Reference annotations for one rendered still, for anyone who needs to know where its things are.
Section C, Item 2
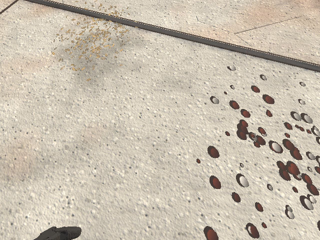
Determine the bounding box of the robot left hand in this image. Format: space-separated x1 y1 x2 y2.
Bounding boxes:
34 226 82 240

